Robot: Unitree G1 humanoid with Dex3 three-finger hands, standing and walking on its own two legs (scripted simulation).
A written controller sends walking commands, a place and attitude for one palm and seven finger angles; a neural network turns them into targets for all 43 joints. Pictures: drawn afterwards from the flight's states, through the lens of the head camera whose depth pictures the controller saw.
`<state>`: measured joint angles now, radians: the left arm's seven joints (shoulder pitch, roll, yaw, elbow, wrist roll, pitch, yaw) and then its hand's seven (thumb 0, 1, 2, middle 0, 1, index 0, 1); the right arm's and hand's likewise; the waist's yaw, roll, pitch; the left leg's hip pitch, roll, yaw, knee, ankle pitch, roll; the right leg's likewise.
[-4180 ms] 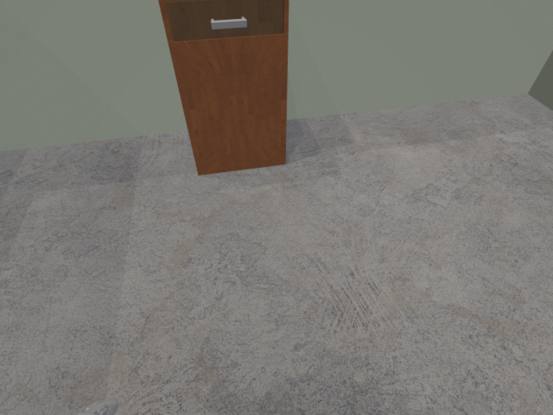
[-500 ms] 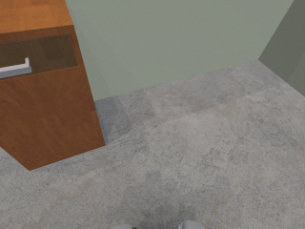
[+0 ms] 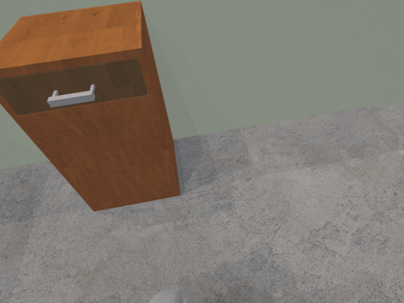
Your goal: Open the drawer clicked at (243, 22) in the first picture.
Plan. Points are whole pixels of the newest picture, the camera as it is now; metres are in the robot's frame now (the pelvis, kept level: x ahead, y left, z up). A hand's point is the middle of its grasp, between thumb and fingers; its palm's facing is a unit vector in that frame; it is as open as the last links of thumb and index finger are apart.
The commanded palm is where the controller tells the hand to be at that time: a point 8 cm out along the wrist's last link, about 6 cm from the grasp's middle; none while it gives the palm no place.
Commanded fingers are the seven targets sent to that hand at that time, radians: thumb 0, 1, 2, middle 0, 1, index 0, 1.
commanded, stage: turn to face it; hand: left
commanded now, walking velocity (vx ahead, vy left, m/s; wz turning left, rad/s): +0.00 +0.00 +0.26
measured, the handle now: (73, 94) +0.72 +0.45 +0.02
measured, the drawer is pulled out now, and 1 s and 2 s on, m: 0.00 0.00 0.00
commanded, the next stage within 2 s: take the last steps up to it in 0.04 s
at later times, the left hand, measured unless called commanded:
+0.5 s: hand out of the picture -0.02 +0.25 -0.18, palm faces +0.18 -0.96 -0.20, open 7.3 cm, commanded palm none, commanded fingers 0.00 0.90 0.90 -0.20 -0.30 -0.20 -0.30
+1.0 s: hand (121, 293) +0.18 +0.21 -0.16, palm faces +0.19 -0.95 -0.23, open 7.1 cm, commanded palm none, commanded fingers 0.00 0.90 0.90 -0.20 -0.30 -0.20 -0.30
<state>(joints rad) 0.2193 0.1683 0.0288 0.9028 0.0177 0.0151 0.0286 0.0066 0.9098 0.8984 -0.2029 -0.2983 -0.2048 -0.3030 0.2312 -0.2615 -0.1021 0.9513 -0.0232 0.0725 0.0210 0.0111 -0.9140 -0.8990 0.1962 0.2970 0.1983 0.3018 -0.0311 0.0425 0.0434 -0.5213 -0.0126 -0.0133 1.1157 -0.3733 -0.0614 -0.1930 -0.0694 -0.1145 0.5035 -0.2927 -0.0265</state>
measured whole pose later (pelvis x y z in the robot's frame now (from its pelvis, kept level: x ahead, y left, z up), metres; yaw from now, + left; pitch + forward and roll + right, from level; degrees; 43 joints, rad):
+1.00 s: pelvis +0.15 +0.02 +0.00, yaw +9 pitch -2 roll +0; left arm 0.24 0.16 0.04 1.04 0.02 -0.06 0.02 -0.01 0.96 0.90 -0.20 -0.30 -0.21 -0.30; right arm 0.33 -0.17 -0.06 1.10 -0.03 0.00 0.00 0.01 -0.92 -0.90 0.20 0.30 0.20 0.30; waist -0.03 0.03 0.03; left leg -0.48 0.10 0.04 1.05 -0.26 -0.01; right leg -0.18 -0.02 -0.18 0.42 -0.21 -0.06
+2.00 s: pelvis +0.23 +0.00 +0.00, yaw +8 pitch -1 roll +0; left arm 0.21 0.15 0.02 1.05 0.01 0.01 0.04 0.00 0.94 0.90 -0.20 -0.30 -0.21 -0.30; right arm 0.27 -0.17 -0.04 1.11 -0.01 0.04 -0.02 0.01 -0.91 -0.90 0.20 0.30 0.20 0.30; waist -0.02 0.04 0.02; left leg -0.26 0.06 0.03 0.66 -0.38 -0.02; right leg -0.22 0.01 -0.10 0.49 -0.27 -0.06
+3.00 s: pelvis +0.21 +0.04 +0.00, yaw +8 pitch -1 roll +1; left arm 0.31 0.13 -0.01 1.11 0.01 -0.01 0.03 0.01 0.92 0.90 -0.20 -0.30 -0.20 -0.30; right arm 0.36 -0.12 0.02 1.11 -0.02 -0.03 -0.02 0.01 -0.91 -0.90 0.20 0.30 0.20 0.30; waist 0.00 0.02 -0.01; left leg -0.15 -0.03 0.07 0.44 -0.28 0.04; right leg -0.24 -0.04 -0.06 0.49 -0.24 0.00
